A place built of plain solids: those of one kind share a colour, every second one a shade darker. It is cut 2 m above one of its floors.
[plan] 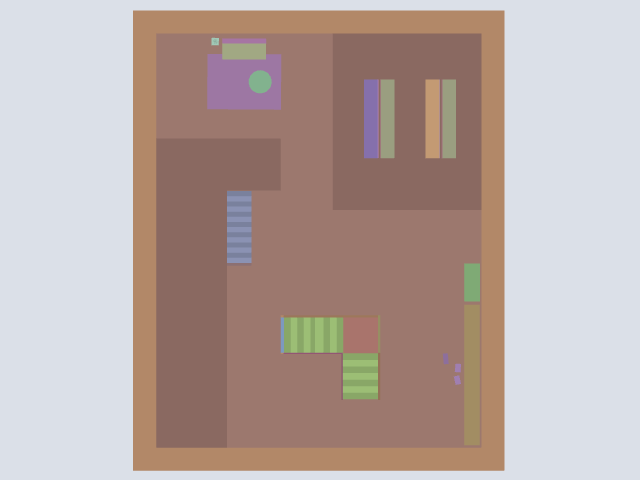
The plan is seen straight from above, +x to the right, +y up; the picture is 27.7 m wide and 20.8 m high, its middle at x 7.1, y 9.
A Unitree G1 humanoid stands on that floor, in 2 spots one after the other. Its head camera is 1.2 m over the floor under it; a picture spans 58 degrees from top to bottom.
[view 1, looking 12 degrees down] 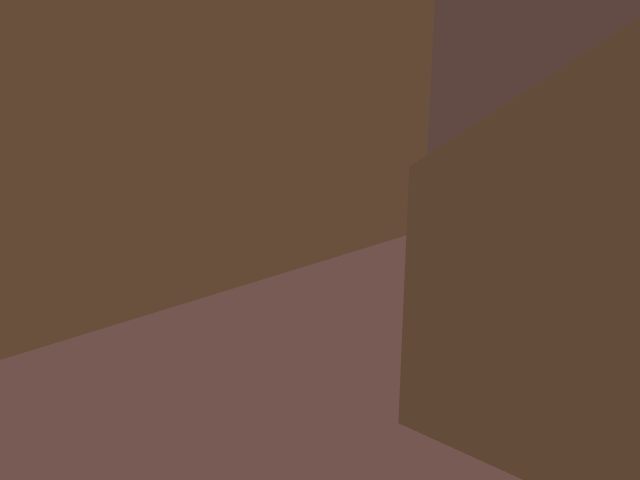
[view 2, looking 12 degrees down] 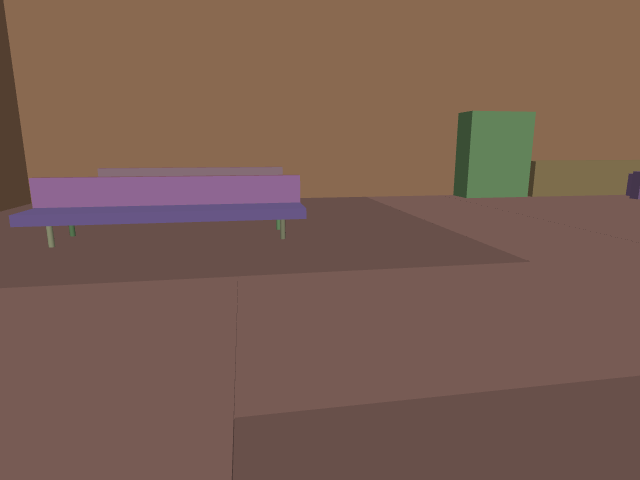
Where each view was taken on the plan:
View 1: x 11.25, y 2.90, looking -140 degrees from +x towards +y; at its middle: wall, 4.61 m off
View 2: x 3.60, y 13.32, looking -10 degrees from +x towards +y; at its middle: floor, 5.77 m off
